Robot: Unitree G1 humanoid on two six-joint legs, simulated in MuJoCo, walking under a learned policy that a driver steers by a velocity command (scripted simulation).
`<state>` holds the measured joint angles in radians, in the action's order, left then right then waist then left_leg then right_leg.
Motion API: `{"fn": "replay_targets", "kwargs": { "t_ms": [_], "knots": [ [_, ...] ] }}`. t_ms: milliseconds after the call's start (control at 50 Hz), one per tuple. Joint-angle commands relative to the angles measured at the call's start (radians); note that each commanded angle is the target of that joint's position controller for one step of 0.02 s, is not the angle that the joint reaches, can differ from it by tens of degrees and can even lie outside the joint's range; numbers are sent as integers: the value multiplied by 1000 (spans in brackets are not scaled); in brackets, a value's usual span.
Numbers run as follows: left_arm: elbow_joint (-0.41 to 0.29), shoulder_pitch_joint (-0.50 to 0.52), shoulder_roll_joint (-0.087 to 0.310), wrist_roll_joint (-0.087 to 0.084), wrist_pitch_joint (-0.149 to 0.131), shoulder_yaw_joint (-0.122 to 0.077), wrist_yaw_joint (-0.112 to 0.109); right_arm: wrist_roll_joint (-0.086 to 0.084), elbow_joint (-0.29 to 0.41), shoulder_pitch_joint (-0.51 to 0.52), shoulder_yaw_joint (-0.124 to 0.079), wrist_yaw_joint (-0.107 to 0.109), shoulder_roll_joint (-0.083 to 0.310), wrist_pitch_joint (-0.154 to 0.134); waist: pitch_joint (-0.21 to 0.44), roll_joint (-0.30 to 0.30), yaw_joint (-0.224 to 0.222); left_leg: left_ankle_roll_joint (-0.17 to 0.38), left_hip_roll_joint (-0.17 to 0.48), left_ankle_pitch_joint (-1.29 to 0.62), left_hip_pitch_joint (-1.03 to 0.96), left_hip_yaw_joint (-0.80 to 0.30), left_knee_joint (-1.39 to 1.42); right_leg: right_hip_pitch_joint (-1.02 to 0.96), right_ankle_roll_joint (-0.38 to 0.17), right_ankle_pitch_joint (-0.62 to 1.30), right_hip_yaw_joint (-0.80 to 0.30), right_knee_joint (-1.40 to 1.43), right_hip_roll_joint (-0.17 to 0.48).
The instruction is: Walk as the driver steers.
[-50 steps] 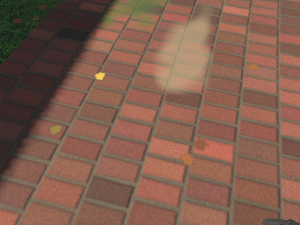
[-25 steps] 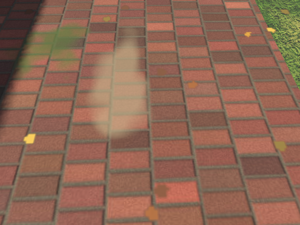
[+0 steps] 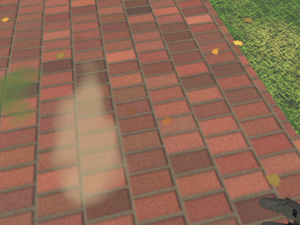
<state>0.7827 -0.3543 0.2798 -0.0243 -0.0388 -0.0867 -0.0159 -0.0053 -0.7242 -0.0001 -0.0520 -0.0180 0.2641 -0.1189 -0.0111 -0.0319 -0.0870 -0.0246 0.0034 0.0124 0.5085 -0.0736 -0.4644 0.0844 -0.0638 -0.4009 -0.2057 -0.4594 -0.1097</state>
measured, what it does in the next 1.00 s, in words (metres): walks ahead, turning right: left foot, then right foot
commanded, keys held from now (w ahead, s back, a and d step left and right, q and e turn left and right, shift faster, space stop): e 1.00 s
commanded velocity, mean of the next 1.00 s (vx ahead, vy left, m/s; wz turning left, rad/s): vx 0.11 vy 0.00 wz -0.60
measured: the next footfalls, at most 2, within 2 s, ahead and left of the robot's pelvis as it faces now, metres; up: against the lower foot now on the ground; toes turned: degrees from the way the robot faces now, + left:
left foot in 0.02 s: +0.19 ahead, +0.13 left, +0.00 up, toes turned -4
right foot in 0.50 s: +0.20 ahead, -0.14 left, +0.00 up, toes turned -21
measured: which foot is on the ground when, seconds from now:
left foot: up 0.00-0.00, down 0.02-0.50, up 0.52-0.88, down 0.90-1.00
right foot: down 0.00-0.04, up 0.06-0.48, down 0.50-0.92, up 0.94-1.00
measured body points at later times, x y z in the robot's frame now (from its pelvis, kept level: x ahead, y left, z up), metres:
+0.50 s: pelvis +0.15 -0.01 +0.00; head +0.18 -0.03 +0.45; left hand +0.42 +0.19 -0.07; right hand +0.18 -0.32 -0.12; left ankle +0.15 +0.13 -0.73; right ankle +0.17 -0.13 -0.73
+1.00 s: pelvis +0.19 +0.00 +0.00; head +0.22 +0.00 +0.45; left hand +0.50 +0.14 -0.08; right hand +0.14 -0.31 -0.09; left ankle +0.26 +0.09 -0.73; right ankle +0.13 -0.11 -0.68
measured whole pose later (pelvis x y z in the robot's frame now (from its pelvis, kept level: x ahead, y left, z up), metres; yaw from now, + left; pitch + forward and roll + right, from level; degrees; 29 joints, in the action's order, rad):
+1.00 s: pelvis +0.19 +0.00 +0.00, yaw -36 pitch +2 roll +0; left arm 0.59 -0.16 0.34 -0.01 0.05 -0.09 -0.02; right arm 0.03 -0.74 -0.16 -0.07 0.01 0.28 0.00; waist -0.02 0.04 0.00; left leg 0.01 0.00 0.26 0.30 0.00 -0.53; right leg 0.51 0.01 -0.47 -0.14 -0.96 -0.10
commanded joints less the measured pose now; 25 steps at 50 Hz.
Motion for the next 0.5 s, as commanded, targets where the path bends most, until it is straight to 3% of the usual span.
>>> {"fn": "replay_targets", "kwargs": {
  "t_ms": [20, 40, 60, 80, 100, 120, 140, 160, 200, 260, 320, 420, 460, 480, 500],
  "knots": [
    [-84, 59, 90, 9, -4, -16, -6, 26, 37, -148, -65, 8, 185, -34, 144, 141, 150, 85, 69, -43, -375, -32, 28, 107, -56, 454, -145, -215, 145],
    [-109, 0, 40, 28, -6, 0, -10, 45, 31, -279, -81, 14, 259, -31, 300, -36, 161, 175, 281, -251, -683, -246, -37, 306, 8, 163, -34, -527, 39],
    [-131, -122, 44, 0, -10, 8, -10, 35, 2, -321, -84, 7, 273, -10, 409, -365, 105, 327, 470, -211, -873, -649, 48, 581, 56, -274, 27, -788, -20],
    [-100, -110, 150, -8, -3, -15, -13, 17, 37, -266, -58, 7, 170, 1, 322, -196, 119, 300, 442, -125, -790, -599, 66, 647, 76, -229, -12, -897, 61],
    [-120, -2, 184, -5, 12, -26, -13, 17, 55, -216, -41, 14, 117, 15, 213, -97, 138, 260, 398, -180, -664, -412, 61, 660, 92, -161, 37, -922, 89],
    [-132, 47, 178, 4, 27, -30, -15, 22, 56, -169, -30, 15, 99, 26, 140, -25, 119, 244, 348, -282, -529, -281, 74, 628, 105, -118, 67, -891, 121],
    [-144, 63, 167, 10, 40, -35, -16, 23, 48, -138, -27, 16, 89, 32, 97, -29, 93, 233, 309, -316, -433, -202, 88, 597, 107, -90, 78, -835, 155],
    [-147, 43, 134, 3, 53, -31, -13, 27, 40, -125, -28, 17, 98, 35, 72, -60, 71, 221, 275, -311, -350, -131, 121, 539, 106, -73, 100, -788, 171],
    [-167, 48, 81, -3, 66, -18, -13, 29, 26, -109, -39, 20, 126, 36, 58, -105, 65, 242, 259, -352, -306, -50, 172, 519, 119, -27, 142, -695, 170],
    [-196, 92, 75, 7, 71, -12, -6, 18, 14, -105, -54, 34, 165, 49, 112, -77, 74, 265, 299, -387, -363, 6, 188, 511, 124, 92, 151, -559, 189],
    [-213, 140, 78, 8, 72, -11, 11, 8, 10, -81, -57, 41, 179, 69, 118, -76, 85, 244, 288, -294, -357, 94, 199, 434, 110, 205, 183, -418, 188],
    [-264, 226, 102, 9, 86, -23, 39, -17, -12, -110, -68, 30, 217, 91, 73, -95, 111, 203, 313, -188, -411, 134, 137, 376, 65, 162, 238, -229, 161],
    [-265, 201, 105, 9, 87, -31, 46, -33, -16, -102, -71, 28, 221, 96, 74, -91, 84, 163, 307, -196, -428, 158, 48, 301, 32, 208, 266, -84, 134],
    [-253, 158, 127, 14, 85, -44, 40, -36, -27, -126, -67, 27, 203, 97, 94, -60, 67, 121, 267, -195, -396, 197, -56, 191, 2, 303, 266, 13, 106],
    [-244, 79, 219, 17, 81, -74, 21, -12, -33, -173, -59, 22, 170, 93, 152, 85, 50, 44, 189, -57, -252, 255, -269, -21, -58, 654, 116, 55, 195]
  ]
}}
Keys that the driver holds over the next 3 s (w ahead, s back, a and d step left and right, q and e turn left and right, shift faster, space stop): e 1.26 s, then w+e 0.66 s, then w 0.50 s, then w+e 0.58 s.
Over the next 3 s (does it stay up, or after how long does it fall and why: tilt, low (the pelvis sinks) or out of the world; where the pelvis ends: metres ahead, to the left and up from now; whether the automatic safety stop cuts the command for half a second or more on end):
stays up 0.46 -0.76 0.01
